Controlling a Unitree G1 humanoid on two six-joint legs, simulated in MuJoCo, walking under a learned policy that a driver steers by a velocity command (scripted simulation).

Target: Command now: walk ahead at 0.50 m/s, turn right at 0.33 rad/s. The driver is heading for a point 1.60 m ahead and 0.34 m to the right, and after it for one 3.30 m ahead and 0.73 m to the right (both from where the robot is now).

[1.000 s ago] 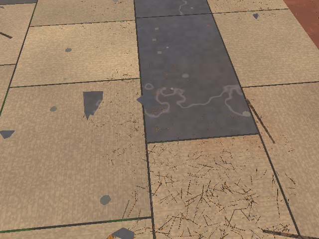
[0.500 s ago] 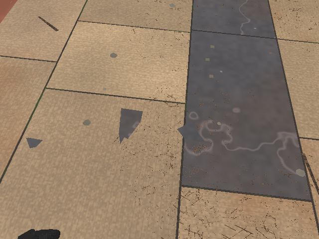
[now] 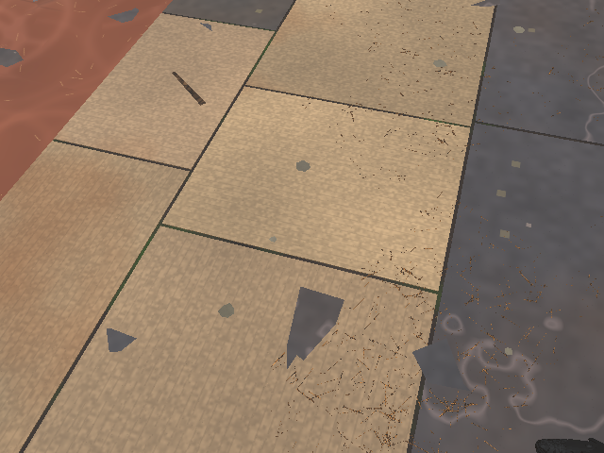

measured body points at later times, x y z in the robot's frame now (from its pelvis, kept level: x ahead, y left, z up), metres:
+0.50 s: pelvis +0.23 +0.03 -0.01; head +0.28 +0.01 +0.44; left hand +0.50 +0.22 -0.10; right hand +0.20 -0.28 -0.12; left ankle +0.20 +0.15 -0.75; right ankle +0.34 -0.14 -0.71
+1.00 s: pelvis +0.34 -0.01 -0.02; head +0.36 -0.02 +0.43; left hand +0.61 +0.13 -0.11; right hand +0.32 -0.31 -0.13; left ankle +0.43 +0.10 -0.75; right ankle +0.35 -0.13 -0.75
